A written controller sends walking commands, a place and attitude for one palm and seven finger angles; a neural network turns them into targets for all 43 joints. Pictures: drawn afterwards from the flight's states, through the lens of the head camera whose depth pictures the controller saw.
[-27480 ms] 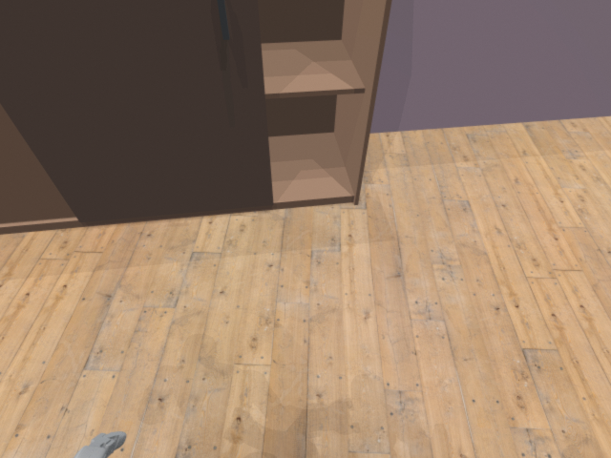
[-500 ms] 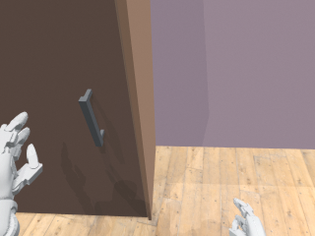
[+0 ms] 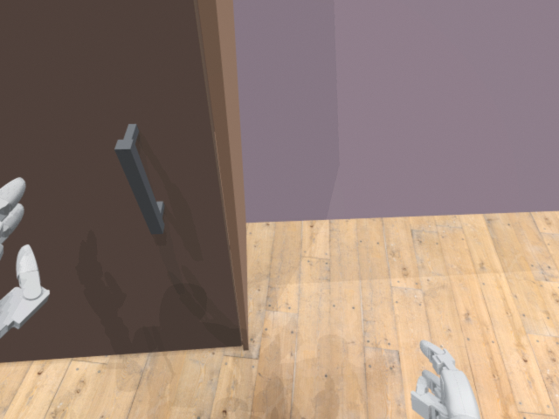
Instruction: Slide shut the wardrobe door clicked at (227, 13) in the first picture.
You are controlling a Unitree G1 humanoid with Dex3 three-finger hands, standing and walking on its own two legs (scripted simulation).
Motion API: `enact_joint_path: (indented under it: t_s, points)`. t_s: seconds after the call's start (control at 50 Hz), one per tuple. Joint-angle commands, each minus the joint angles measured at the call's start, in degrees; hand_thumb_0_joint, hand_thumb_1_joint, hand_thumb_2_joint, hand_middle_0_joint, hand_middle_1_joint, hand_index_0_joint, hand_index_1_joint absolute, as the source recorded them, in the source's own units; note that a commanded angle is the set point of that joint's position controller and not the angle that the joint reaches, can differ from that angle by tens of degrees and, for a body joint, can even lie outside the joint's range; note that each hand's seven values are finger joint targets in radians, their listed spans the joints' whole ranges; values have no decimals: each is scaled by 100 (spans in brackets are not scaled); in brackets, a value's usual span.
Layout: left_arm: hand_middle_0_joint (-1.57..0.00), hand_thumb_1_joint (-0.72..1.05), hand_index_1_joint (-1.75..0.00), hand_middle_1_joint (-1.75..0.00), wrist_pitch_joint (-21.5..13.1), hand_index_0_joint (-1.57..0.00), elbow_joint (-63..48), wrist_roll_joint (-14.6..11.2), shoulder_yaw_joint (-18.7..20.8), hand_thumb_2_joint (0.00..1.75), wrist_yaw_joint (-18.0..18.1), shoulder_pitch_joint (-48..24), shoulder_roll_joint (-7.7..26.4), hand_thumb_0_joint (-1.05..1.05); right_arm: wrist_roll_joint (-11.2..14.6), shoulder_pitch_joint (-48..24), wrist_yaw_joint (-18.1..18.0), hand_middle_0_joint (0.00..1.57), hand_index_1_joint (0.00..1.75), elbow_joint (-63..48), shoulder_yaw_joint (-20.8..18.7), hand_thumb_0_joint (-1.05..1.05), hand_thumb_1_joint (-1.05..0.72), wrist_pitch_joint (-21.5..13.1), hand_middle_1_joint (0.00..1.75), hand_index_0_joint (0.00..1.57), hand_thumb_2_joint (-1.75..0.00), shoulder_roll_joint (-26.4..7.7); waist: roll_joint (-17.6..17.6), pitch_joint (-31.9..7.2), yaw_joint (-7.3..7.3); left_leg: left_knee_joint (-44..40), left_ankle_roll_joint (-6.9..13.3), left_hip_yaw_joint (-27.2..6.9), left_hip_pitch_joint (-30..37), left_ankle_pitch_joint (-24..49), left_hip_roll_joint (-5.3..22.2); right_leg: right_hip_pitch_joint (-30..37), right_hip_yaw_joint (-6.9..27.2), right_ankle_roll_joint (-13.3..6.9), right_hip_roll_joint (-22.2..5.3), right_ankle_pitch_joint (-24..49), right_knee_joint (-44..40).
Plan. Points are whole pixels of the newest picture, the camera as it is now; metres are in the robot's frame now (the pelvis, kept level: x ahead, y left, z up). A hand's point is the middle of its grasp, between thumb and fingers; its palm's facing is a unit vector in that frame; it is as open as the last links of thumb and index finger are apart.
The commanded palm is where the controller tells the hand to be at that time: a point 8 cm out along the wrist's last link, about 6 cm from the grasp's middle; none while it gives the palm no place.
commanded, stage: step back with the hand held close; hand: left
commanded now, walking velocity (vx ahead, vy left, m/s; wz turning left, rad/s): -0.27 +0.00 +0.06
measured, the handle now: (145, 183) +0.40 +0.23 +0.11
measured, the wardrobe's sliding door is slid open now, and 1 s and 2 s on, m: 0.00 0.00 0.00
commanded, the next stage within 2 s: stop stepping back and stand still in 0.78 s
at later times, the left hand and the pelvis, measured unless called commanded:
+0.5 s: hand out of the picture +0.11 +0.29 +0.17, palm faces +0.51 -0.76 -0.40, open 7.5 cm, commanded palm +0.03 +0.32 +0.18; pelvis -0.10 +0.02 -0.02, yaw +3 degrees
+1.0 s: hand out of the picture +0.03 +0.27 +0.18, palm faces +0.35 -0.83 -0.43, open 7.5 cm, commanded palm -0.06 +0.31 +0.18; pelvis -0.21 +0.02 +0.00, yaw -2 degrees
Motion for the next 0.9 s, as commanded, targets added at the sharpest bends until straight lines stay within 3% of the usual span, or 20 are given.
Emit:
enact_joint_path:
  t_s: [0.0,0.1,0.18,0.24,0.3,0.36,0.4,0.42,0.46,0.6,0.64,0.66,0.68,0.7,0.74,0.8,0.82,0.84,0.86,0.88]
  points:
    - [-20,90,-30,-30,-482,-20,-1353,-40,1054,90,223,-56,1039,0,6,-522,-103,20,30,-962,-258,0,-90,-319,30,20,-90,-717,761,-1192,170,-607,158,-707,-587,1053,662,1026,46,-109,-61,1485,420]
    - [-20,90,-30,-30,-603,-20,-1250,60,941,90,243,-243,813,0,8,-395,-96,20,30,-897,-261,0,-90,-511,30,20,-90,-792,1080,-799,106,-969,330,-966,-1917,-1205,800,1333,112,-119,35,746,855]
    - [-20,90,-30,-30,-697,-20,-1088,180,825,90,251,-611,695,0,17,-241,-80,20,30,-812,-267,0,-90,-652,30,20,-90,-807,521,-411,22,-663,357,-985,-2304,-2515,647,752,470,-187,-87,-467,464]
    - [-20,90,-30,-30,-760,-20,-1132,206,793,90,296,-836,761,0,-22,-173,-85,20,30,-739,-271,0,-90,-719,30,20,-90,-762,-3,-360,-4,33,230,-825,-1666,-2392,362,-256,898,-370,-402,-1655,-307]
    - [-20,90,-30,-30,-783,-20,-1218,144,702,90,382,-995,846,0,-30,-64,-56,20,30,-487,-237,0,-90,-747,30,20,-90,-725,-441,-479,-87,1261,-34,-536,-52,-1491,38,-1930,1138,-708,-954,-2239,-957]
    - [-20,90,-30,-30,-833,-20,-1456,144,751,90,449,-1048,884,0,-21,-126,-91,20,30,-540,-182,0,-90,-791,30,20,-90,-734,445,-547,-124,17,143,-1177,-279,-1846,446,-1720,400,-359,-402,-1923,75]
    - [-20,90,-30,-30,-865,-20,-1596,209,1015,90,468,-998,965,0,-47,-313,-154,20,30,-643,-233,0,-90,-884,30,20,-90,-845,2178,-738,-14,-2040,702,-2866,-2163,-3457,1695,79,-150,-32,512,-1212,2964]
    - [-20,90,-30,-30,-881,-20,-1698,239,1113,90,474,-1195,1047,0,-105,-220,-124,20,30,-576,-263,0,-90,-905,30,20,-90,-692,1867,-741,-62,-2182,862,-2989,-2249,-2980,1862,52,64,-69,533,-1387,3959]
    - [-20,90,-30,-30,-954,-20,-1441,205,1240,90,443,-931,1058,0,-92,-225,-25,20,30,-462,-399,0,-90,-952,30,20,-90,-718,1065,-917,0,-1691,861,-2433,-1716,-2229,1785,-192,180,-111,515,-1559,4104]
    - [-20,90,-30,-30,-751,-20,-1230,-79,673,90,283,-137,608,0,-85,-227,129,20,30,-221,-234,0,-90,-913,30,20,-90,-614,1596,-978,41,-1587,106,-1520,-648,-1513,1111,473,-483,-371,472,-1557,-127]
    - [-20,90,-30,-30,-809,-20,-1287,-56,677,90,239,-503,849,0,-103,-123,149,20,30,-87,-244,0,-90,-843,30,20,-90,-547,640,-1026,-12,-148,-267,-822,-47,-594,647,39,369,-712,-445,-947,-1489]
    - [-20,90,-30,-30,-838,-20,-1317,-47,728,90,260,-656,1061,0,-62,-153,115,20,30,-44,-229,0,-90,-781,30,20,-90,-448,-623,-976,20,1539,-440,-401,115,-552,176,-719,1408,-1064,-1533,-497,-1805]
    - [-20,90,-30,-30,-859,-20,-1420,-80,897,90,315,-832,1336,0,-70,-490,44,20,30,-130,-188,0,-90,-813,30,20,-90,-466,-1078,-714,184,2980,-512,-223,-493,-1221,-177,-978,1486,-1334,-2071,924,-1655]
    - [-20,90,-30,-30,-884,-20,-1453,-74,946,90,355,-1122,1385,0,-120,-521,-2,20,30,-51,-139,0,-90,-919,30,20,-90,-433,-1050,-940,156,3763,-496,-374,-878,-1559,-272,-826,1009,-1448,-2083,1928,-1229]
    - [-20,90,-30,-30,-699,-20,-1184,40,824,90,226,-739,1048,0,-8,-565,-34,20,30,-275,-121,0,-90,-883,30,20,-90,-350,-1231,-680,132,2964,-389,-452,-1512,-1206,49,197,422,-1211,-1572,3684,-346]
    - [-20,90,-30,-30,-691,-20,-1288,11,903,90,229,-812,1121,0,-15,-801,-176,20,30,-265,72,0,-90,-774,30,20,-90,-443,-66,-510,21,-228,-345,9,-609,386,-173,449,-14,-629,-865,4315,697]
    - [-20,90,-30,-30,-746,-20,-1471,-5,867,90,251,-803,1094,0,1,-648,-201,20,30,-264,50,0,-90,-798,30,20,-90,-503,684,-958,-26,-1193,-317,-35,230,2560,60,473,-259,-299,-420,3687,1342]
    - [-20,90,-30,-30,-825,-20,-1838,7,802,90,270,-884,1117,0,-31,-498,-120,20,30,-319,-95,0,-90,-862,30,20,-90,-720,1757,-1387,74,-738,13,-1111,1380,5702,1168,-523,-270,-147,68,526,2237]
    - [-20,90,-30,-30,-894,-20,-1793,15,863,90,278,-789,1135,0,-48,-359,-10,20,30,-302,-180,0,-90,-932,30,20,-90,-618,1794,-1896,161,-329,353,-1668,1993,6790,1819,-972,200,-254,205,-1950,2781]
    - [-20,90,-30,-30,-951,-20,-1737,10,785,90,218,-833,960,0,33,-165,113,20,30,-212,-300,0,-90,-954,30,20,-90,-672,1307,-1809,109,-501,526,-1378,1953,5548,1822,-953,332,-286,290,-2333,3118]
